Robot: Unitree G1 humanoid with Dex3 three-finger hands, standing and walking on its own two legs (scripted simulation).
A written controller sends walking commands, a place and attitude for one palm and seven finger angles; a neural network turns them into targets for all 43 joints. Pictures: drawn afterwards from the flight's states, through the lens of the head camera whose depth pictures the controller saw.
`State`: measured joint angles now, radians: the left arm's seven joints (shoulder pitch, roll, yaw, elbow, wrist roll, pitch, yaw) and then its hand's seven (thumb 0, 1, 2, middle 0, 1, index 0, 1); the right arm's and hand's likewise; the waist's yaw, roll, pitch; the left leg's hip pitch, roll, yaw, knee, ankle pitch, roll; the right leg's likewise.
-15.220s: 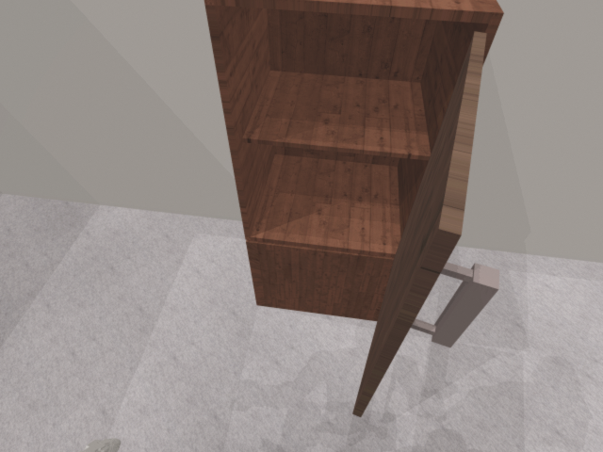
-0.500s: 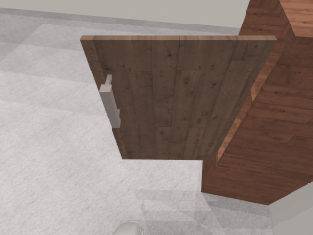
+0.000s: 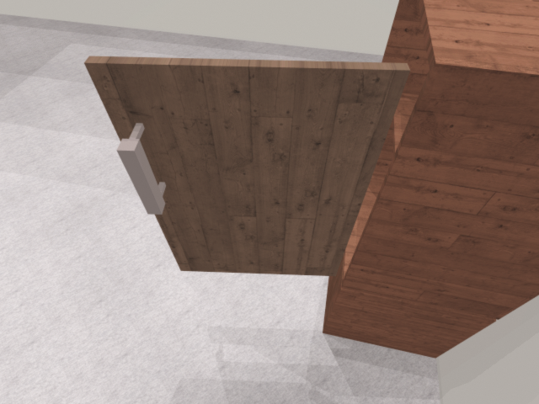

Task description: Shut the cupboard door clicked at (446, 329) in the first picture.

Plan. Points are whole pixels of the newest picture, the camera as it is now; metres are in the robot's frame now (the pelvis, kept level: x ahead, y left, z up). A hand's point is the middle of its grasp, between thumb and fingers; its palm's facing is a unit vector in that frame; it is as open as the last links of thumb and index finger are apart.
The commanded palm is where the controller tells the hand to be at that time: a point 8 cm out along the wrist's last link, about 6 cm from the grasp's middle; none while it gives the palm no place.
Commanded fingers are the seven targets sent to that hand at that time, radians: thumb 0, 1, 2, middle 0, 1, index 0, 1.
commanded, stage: come to a stop and stand still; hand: left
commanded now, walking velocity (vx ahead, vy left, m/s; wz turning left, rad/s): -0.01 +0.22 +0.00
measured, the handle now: (147, 170) +0.44 +0.23 +0.08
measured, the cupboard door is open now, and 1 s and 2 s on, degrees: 100 100 100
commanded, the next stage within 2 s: look again from close up in 0.72 s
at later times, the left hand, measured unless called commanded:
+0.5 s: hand out of the picture +0.01 +0.25 -0.17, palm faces +0.01 -0.96 -0.26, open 7.4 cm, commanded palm none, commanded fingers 0.00 0.90 0.90 -0.20 -0.30 -0.20 -0.30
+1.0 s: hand out of the picture +0.01 +0.20 -0.16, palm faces -0.04 -0.97 -0.22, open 7.4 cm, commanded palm none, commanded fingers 0.00 0.90 0.90 -0.20 -0.30 -0.20 -0.30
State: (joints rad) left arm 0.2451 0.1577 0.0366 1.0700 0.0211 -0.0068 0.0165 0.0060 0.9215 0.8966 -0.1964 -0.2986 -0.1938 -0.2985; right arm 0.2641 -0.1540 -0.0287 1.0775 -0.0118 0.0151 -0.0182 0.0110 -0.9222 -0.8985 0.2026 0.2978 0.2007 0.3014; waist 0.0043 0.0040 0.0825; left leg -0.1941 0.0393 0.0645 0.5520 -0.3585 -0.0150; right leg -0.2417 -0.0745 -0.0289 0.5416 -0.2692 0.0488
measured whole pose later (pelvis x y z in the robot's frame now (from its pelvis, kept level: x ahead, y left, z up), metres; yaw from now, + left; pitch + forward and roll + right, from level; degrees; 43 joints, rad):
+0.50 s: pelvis -0.03 +0.05 -0.01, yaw -1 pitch -3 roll +0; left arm 0.26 0.21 0.00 1.01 0.03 0.03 0.03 0.00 0.91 0.90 -0.20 -0.30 -0.20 -0.30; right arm 0.22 -0.18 -0.01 0.91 -0.01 0.01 0.00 0.01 -0.91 -0.90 0.20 0.30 0.20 0.30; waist 0.02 0.02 0.03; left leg -0.25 -0.04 0.11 0.59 -0.31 0.08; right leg -0.28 -0.09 0.06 0.59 -0.28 0.00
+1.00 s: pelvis -0.01 +0.01 +0.01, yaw -2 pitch -1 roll +1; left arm 0.26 0.17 -0.02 1.07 0.01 0.00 0.02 0.00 0.91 0.90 -0.20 -0.30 -0.20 -0.30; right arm 0.27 -0.21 -0.01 1.06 -0.01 -0.01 -0.01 0.01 -0.91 -0.90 0.20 0.30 0.20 0.30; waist -0.01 0.01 0.05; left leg -0.18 -0.01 0.11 0.45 -0.25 0.03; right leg -0.24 -0.06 0.07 0.49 -0.23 0.05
